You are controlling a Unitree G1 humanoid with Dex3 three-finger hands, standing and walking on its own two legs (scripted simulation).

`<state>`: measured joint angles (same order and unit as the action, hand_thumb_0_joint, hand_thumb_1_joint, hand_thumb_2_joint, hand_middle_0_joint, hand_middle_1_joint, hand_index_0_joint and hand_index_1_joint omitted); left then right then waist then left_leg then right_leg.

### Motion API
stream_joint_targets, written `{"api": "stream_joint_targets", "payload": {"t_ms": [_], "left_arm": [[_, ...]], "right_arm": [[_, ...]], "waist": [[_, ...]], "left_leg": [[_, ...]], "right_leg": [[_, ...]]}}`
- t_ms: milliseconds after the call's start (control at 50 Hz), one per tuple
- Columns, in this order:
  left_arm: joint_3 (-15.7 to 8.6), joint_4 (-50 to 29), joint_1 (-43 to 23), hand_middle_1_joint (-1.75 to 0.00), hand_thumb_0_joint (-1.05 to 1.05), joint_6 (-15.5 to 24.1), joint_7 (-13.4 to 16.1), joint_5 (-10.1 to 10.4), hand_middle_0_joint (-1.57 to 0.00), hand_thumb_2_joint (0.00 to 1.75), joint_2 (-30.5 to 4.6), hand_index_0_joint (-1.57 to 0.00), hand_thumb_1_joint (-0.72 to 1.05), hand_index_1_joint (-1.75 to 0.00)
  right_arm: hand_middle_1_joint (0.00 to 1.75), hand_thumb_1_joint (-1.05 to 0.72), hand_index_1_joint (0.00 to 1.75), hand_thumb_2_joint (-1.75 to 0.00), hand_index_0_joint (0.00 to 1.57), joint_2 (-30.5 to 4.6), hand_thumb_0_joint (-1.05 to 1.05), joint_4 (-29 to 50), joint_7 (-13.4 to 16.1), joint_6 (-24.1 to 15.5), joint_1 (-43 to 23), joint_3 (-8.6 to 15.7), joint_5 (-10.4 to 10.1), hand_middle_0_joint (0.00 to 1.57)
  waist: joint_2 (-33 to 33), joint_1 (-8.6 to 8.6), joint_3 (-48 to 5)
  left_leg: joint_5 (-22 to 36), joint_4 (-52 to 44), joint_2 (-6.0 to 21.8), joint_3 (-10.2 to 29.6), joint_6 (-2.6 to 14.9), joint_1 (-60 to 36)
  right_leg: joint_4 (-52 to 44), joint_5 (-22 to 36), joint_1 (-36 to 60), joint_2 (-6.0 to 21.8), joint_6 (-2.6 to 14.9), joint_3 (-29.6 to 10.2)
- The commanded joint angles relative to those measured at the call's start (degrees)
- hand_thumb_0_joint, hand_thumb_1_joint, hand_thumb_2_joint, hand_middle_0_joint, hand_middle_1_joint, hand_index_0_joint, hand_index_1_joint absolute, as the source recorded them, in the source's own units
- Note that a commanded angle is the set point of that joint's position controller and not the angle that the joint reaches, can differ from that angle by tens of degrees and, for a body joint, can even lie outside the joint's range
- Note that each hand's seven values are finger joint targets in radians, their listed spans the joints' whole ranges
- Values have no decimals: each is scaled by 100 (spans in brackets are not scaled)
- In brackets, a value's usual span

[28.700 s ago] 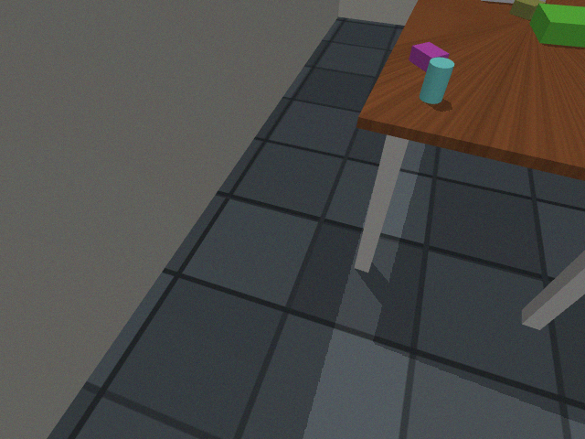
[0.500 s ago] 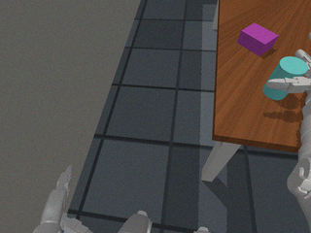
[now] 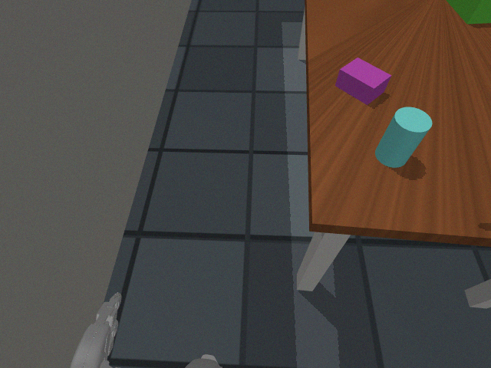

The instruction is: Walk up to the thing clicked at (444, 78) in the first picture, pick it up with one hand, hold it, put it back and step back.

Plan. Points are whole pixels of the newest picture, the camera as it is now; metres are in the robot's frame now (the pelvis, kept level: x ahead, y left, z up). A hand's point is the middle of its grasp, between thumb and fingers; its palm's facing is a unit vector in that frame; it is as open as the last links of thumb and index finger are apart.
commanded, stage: sink last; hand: right
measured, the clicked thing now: (401, 138) +0.50 -0.22 +0.06
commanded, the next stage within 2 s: home in 1.02 s
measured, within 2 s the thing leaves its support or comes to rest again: neither
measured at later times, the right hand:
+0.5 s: hand out of the picture +0.26 -0.29 +0.15, palm faces +0.39 +0.84 -0.38, open 17.5 cm
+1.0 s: hand out of the picture +0.14 -0.27 +0.16, palm faces +0.49 +0.75 -0.44, open 17.6 cm
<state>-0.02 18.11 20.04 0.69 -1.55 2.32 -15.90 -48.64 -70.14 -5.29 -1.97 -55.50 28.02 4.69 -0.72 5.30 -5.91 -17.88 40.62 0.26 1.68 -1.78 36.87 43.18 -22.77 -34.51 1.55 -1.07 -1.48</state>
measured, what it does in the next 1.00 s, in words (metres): stands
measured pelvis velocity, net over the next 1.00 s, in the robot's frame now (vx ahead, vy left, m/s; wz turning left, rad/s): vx -0.03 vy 0.02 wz -0.05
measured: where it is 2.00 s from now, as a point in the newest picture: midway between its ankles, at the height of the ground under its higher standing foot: outside the picture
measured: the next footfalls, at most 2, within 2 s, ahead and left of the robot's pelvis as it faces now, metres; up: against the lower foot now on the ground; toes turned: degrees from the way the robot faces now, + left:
none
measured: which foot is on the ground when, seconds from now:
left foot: down 0.00-1.00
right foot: down 0.00-1.00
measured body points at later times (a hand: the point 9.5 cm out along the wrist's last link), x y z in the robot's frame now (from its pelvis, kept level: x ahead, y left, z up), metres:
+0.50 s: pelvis +0.01 -0.01 +0.01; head +0.01 +0.01 +0.46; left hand +0.16 +0.26 -0.06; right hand +0.23 -0.33 +0.17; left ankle +0.01 +0.14 -0.71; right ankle -0.02 -0.13 -0.71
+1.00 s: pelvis -0.03 +0.02 +0.01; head -0.04 +0.05 +0.46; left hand +0.13 +0.29 -0.06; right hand +0.11 -0.31 +0.18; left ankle +0.01 +0.14 -0.71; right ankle -0.03 -0.13 -0.71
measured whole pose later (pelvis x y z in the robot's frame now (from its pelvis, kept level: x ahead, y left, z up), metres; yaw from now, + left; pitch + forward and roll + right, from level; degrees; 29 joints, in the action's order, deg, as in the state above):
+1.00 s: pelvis -0.03 +0.02 +0.01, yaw -3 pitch -1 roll -1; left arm -9.8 21.0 22.6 3.8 2.9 1.9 -13.8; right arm -19.2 14.9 1.3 -10.3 26.3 24.5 -4.5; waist -3.3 -3.7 -0.6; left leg -17.3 39.4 1.8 -0.4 -0.5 20.9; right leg 37.6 -19.0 -17.5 0.2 -2.0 -3.4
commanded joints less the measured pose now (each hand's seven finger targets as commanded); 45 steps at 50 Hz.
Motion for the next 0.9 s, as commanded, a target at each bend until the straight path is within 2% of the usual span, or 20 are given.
{"api": "stream_joint_targets", "payload": {"t_ms": [0,20,60,80,100,160,200,260,320,380,460,480,500,540,620,640,680,760,840,880], "left_arm": [[-461,-1034,-530,-5,0,315,50,34,-5,5,-828,-6,-51,-4],[-480,-762,-336,-5,0,299,58,24,-5,6,-804,-5,-52,-5],[-621,-827,-340,-5,0,326,77,24,-5,6,-889,-5,-53,-5],[-514,-1054,-483,-5,0,352,55,34,-5,6,-806,-5,-53,-5],[-638,-1065,-308,-5,0,367,43,42,-5,6,-856,-5,-53,-5],[-541,-708,468,-5,0,269,-48,91,-5,6,-579,-6,-52,-5],[-525,-1077,230,-5,0,226,-99,129,-5,5,-536,-6,-52,-5],[-697,-697,379,-5,0,17,-95,219,-6,6,-513,-5,-53,-5],[-1298,-880,179,-5,0,-96,-28,212,-5,6,-1004,-5,-53,-5],[-1362,-743,-159,-4,0,-152,117,185,-5,5,-849,-5,-53,-4],[-1388,-1100,-551,-4,0,2,352,103,-5,5,-802,-5,-53,-4],[-1197,-1126,-556,-4,0,29,391,86,-5,4,-585,-5,-53,-4],[-838,-1095,-517,-4,0,57,404,81,-5,5,-237,-5,-53,-4],[-645,-972,-313,-4,0,76,431,65,-5,4,5,-5,-52,-4],[-887,-981,-107,-5,0,113,433,27,-5,4,-218,-5,-51,-5],[-1219,-927,13,-5,0,143,458,32,-5,4,-468,-5,-51,-5],[-1444,-864,130,-6,0,209,459,46,-5,4,-628,-6,-51,-5],[-1293,-1016,175,-5,0,342,475,39,-5,4,-413,-6,-51,-5],[-1483,-873,-54,-5,0,517,512,-23,-5,5,-519,-5,-52,-5],[-1329,-687,-55,-5,0,588,474,-42,-5,5,-379,-5,-52,-5]], "right_arm": [[5,61,5,-4,5,-1738,0,1526,256,-418,-2023,56,-38,6],[5,59,5,-4,5,-1664,0,1993,301,-438,-1946,45,-67,6],[5,58,5,-4,5,-1149,0,1747,341,-363,-1124,-144,-134,6],[5,58,5,-4,5,-1090,0,2249,341,-354,-1001,-172,-186,6],[5,57,5,-5,5,-942,0,2634,334,-357,-705,-202,-244,6],[5,56,5,-5,5,-531,0,3861,289,-247,1234,-153,-468,6],[5,54,5,-5,5,-10,0,5347,272,-195,1808,-434,-631,6],[5,52,5,-5,5,143,0,6772,365,-39,3324,-185,-791,6],[5,55,5,-5,5,147,0,7941,512,-11,3932,174,-889,6],[5,58,5,-4,5,568,0,9196,646,-107,4439,173,-952,6],[6,60,6,-4,5,1047,0,9897,805,-258,5776,101,-978,5],[6,61,6,-4,5,1214,0,9889,828,-305,6128,33,-967,5],[6,61,6,-4,5,1593,0,9828,825,-352,6421,-256,-959,5],[6,61,6,-4,5,1939,0,9810,807,-450,7023,-483,-943,5],[6,61,6,-4,5,1861,0,10603,742,-591,7430,-319,-940,5],[6,60,6,-4,5,1715,0,10706,747,-615,7635,-123,-960,5],[6,58,6,-5,5,1747,0,10770,722,-662,8011,-29,-1011,5],[6,58,6,-5,5,1793,0,10372,740,-751,7682,107,-1000,5],[6,59,6,-5,5,1860,0,9783,725,-920,7669,160,-961,5],[6,59,6,-5,5,1833,0,9597,703,-1032,7746,203,-953,5]], "waist": [[-989,-209,-2795],[-1314,-253,-2871],[-1143,-175,-2385],[-1143,-262,-2514],[-1260,-305,-2552],[-1166,-524,-2047],[-1006,-560,-1889],[-716,-632,-1093],[-623,-626,-1194],[-719,-698,-849],[-419,-787,-815],[-316,-812,-738],[-173,-802,-541],[-63,-777,-251],[-298,-837,-145],[-373,-784,-140],[-360,-736,224],[158,-569,619],[331,-651,869],[447,-782,910]], "left_leg": [[2357,-280,-133,-338,274,-1654],[2294,-313,-168,-364,317,-1577],[1978,-466,-199,-419,315,-1299],[2070,-481,-202,-442,322,-1453],[2180,-459,-181,-443,338,-1582],[2315,-470,-238,-540,359,-1650],[2180,-555,-234,-551,356,-1761],[1895,-697,-216,-573,349,-1924],[1820,-728,-194,-598,310,-2087],[1581,-736,-160,-564,316,-2145],[1327,-738,-115,-560,278,-2402],[1393,-745,-90,-542,265,-2444],[1414,-747,-75,-537,247,-2442],[1369,-788,-22,-505,202,-2384],[1116,-812,38,-471,172,-2231],[1033,-826,46,-476,172,-2181],[659,-882,46,-514,162,-1971],[31,-1106,99,-437,101,-1676],[-759,-1359,218,-243,96,-1450],[-1001,-1441,255,-194,92,-1445]], "right_leg": [[-362,3220,1595,-97,-35,249],[-424,3462,1783,-57,-83,213],[-474,3329,1876,-7,-70,211],[-489,3434,1965,4,-71,229],[-482,3612,2035,-2,-84,226],[-573,4073,2059,41,-96,229],[-698,3811,2041,36,-72,252],[-998,2996,1613,-2,-19,290],[-1035,3070,1893,43,-50,228],[-1135,2707,1850,31,-45,204],[-1173,2172,1785,-6,11,152],[-1128,2169,1741,-39,31,188],[-1112,2139,1671,-59,45,216],[-1083,1921,1528,-112,93,280],[-1152,1572,1545,-198,90,358],[-1178,1477,1546,-216,99,364],[-1244,1067,1373,-240,129,333],[-1250,452,1331,-275,210,302],[-1237,54,1344,-322,168,310],[-1184,2,1252,-359,157,329]]}}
